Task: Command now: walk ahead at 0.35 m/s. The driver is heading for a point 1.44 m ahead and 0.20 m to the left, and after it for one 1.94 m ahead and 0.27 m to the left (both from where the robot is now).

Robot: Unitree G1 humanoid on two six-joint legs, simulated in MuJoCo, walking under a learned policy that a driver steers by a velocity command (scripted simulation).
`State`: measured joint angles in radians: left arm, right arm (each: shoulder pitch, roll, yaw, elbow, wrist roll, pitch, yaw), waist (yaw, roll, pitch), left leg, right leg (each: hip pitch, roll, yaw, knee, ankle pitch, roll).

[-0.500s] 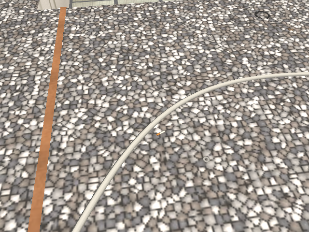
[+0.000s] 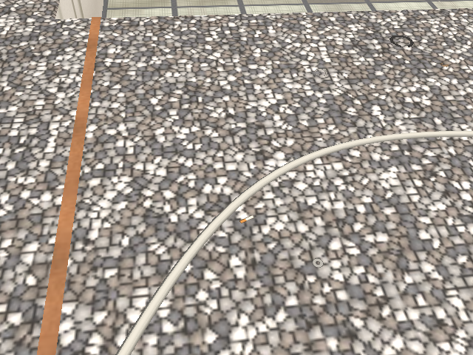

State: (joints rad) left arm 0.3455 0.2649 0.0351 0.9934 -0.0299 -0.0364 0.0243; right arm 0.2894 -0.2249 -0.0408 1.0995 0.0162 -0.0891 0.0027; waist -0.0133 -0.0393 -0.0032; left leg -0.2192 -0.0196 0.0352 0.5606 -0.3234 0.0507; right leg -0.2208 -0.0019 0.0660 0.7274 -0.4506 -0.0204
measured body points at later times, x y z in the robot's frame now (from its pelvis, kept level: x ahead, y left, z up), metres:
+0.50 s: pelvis +0.25 -0.04 -0.01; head +0.28 -0.05 +0.44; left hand +0.44 +0.20 -0.11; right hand +0.19 -0.30 -0.15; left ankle +0.05 +0.10 -0.64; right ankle +0.34 -0.13 -0.73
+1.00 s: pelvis +0.54 +0.01 -0.01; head +0.58 +0.02 +0.43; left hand +0.50 +0.28 -0.16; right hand +0.77 -0.21 -0.11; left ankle +0.64 +0.10 -0.73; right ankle +0.35 -0.14 -0.70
